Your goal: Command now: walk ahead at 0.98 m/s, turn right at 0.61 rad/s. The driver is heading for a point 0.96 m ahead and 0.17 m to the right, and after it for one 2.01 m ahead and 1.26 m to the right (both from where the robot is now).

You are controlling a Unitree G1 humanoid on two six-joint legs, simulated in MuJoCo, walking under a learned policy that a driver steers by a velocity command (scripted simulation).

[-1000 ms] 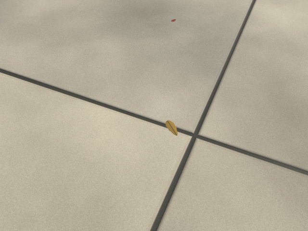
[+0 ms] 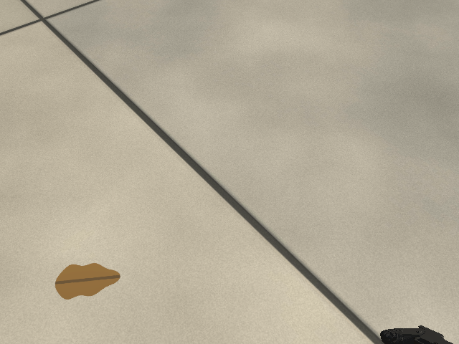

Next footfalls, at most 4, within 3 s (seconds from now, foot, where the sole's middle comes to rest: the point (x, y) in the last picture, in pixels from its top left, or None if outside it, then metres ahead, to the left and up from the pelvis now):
0.20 left None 0.38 0.15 -0.77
0.62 right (317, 283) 0.70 -0.19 -0.77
1.08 left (332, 174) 1.15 -0.28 -0.77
1.50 right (417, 141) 1.36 -0.64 -0.77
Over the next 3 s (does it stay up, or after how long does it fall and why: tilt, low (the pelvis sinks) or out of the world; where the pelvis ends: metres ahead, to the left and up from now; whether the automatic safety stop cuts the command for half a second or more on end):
stays up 1.60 -0.83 -0.03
